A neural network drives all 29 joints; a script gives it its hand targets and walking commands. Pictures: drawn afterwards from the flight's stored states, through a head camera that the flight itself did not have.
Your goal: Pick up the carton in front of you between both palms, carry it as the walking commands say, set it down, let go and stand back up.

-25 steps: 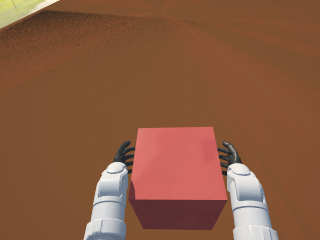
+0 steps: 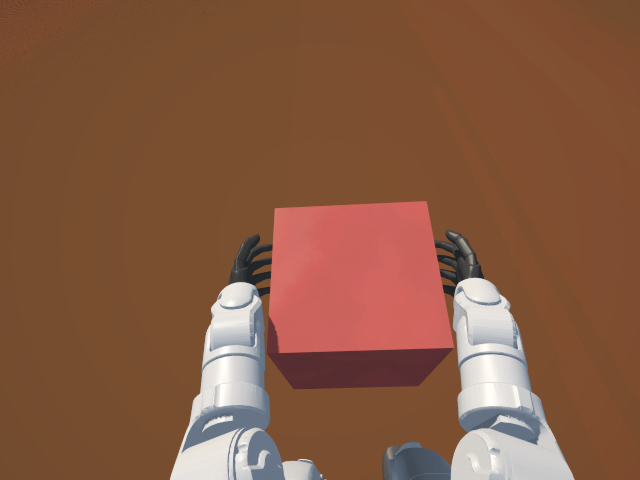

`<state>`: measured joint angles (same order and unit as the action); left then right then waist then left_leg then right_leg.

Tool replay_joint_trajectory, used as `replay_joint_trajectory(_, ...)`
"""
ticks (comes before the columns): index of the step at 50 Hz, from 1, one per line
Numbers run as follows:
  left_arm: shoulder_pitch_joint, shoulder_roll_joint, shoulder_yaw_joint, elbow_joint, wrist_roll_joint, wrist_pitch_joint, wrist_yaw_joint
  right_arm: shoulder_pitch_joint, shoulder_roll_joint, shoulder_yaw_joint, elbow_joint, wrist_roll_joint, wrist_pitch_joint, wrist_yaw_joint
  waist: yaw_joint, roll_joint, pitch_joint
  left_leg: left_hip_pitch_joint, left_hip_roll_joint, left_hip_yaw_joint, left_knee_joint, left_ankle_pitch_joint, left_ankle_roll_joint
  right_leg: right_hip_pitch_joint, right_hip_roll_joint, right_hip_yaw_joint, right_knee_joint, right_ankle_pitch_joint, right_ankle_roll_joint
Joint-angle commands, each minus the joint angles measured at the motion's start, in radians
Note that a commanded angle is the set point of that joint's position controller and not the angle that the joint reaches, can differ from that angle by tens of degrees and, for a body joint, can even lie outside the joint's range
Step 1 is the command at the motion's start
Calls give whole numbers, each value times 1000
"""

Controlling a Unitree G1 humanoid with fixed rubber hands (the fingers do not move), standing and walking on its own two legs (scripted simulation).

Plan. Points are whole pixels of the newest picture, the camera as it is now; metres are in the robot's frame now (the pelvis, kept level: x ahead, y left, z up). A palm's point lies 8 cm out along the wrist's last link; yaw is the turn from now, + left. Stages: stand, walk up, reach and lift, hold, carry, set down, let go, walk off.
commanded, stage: set down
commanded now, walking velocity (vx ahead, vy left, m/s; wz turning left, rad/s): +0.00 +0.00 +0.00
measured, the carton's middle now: (353, 305) +0.35 +0.00 -0.09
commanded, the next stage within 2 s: none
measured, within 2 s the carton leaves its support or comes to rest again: rests again in 1.94 s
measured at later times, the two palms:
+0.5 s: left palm (271, 309) +0.39 +0.15 -0.19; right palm (436, 301) +0.41 -0.15 -0.20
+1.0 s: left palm (286, 321) +0.42 +0.15 -0.35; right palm (420, 311) +0.45 -0.14 -0.36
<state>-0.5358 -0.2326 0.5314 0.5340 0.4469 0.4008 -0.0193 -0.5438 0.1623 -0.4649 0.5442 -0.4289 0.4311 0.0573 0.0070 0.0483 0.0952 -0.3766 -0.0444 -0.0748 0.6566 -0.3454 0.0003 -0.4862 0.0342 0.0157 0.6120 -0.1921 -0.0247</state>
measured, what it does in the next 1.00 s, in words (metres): lowers itself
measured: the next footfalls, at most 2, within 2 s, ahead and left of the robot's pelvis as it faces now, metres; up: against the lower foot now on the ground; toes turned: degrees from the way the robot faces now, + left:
none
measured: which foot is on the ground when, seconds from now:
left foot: down 0.00-1.00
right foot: down 0.00-1.00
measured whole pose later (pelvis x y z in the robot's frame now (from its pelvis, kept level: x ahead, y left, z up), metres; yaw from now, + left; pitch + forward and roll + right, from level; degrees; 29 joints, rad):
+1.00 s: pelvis -0.06 -0.01 -0.25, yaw +6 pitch +46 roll +6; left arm -1.04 -0.04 0.53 0.67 0.14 0.25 0.10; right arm -1.11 -0.09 -0.35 0.75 -0.23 0.29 -0.04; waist 0.01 0.03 -0.08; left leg -1.93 -0.15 -0.03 1.74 -0.62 -0.06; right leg -2.07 0.08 0.09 1.69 -0.41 0.01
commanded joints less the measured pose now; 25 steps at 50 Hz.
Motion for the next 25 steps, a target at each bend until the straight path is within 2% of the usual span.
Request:
replay_joint_trajectory(1,-400,-634,-358,77,-128,-127,-126,-402,616,347,80,117,-140,128,10,-42,-375,-314,-68,3,-39,181,-2,285,50,68,76,257,4)
replay_joint_trajectory(7,-523,-741,-576,42,-248,-286,-125,-523,733,552,63,203,-300,125,14,-59,-790,-524,-95,22,146,292,-41,264,57,85,295,480,2)
replay_joint_trajectory(11,-590,-778,-716,-25,-328,-311,-102,-602,746,668,-14,251,-323,118,1,-83,-1096,-596,-103,24,264,364,-57,195,67,73,424,542,8)
replay_joint_trajectory(14,-632,-787,-747,-42,-358,-284,-96,-628,743,688,-12,263,-294,123,-12,-82,-1150,-652,-111,26,324,309,-60,60,79,53,473,429,15)
replay_joint_trajectory(19,-704,-807,-667,33,-337,-205,-120,-681,762,625,85,245,-220,151,-6,-63,-1017,-795,-117,36,384,89,-50,-216,92,25,514,136,15)
replay_joint_trajectory(22,-753,-804,-604,81,-319,-175,-138,-723,775,573,143,228,-191,162,-1,-68,-983,-891,-121,47,427,27,-44,-311,92,18,552,70,16)
replay_joint_trajectory(25,-805,-788,-556,111,-309,-167,-146,-767,779,536,180,216,-180,159,4,-79,-996,-986,-127,60,486,14,-42,-366,91,20,600,65,20)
